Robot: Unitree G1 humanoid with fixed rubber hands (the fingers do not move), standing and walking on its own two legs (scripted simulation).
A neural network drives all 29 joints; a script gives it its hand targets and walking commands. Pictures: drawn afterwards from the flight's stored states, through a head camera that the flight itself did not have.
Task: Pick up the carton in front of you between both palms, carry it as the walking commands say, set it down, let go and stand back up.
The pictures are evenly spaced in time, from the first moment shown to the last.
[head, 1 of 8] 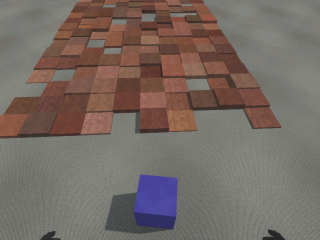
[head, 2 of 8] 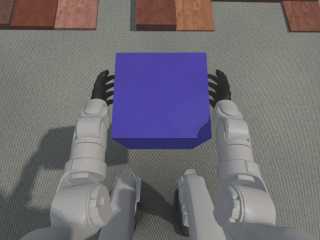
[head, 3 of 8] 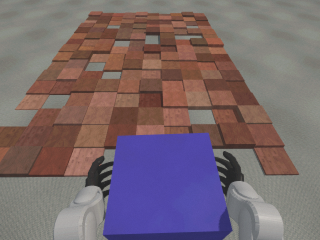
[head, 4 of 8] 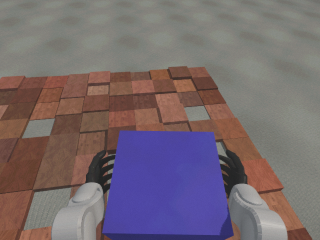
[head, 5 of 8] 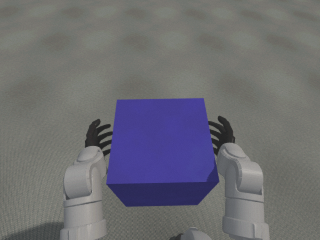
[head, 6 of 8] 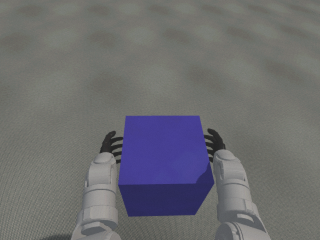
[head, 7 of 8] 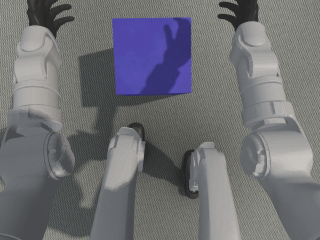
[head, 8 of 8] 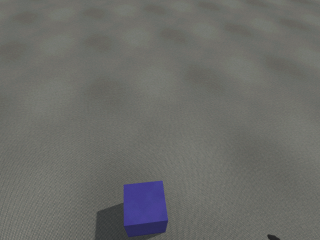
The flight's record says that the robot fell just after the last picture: no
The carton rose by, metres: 0.79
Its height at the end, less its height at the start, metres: +0.00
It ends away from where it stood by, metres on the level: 6.27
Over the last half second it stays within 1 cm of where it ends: yes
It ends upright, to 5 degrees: yes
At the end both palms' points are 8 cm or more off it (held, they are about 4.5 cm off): yes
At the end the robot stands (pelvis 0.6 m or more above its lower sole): yes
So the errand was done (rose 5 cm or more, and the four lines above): yes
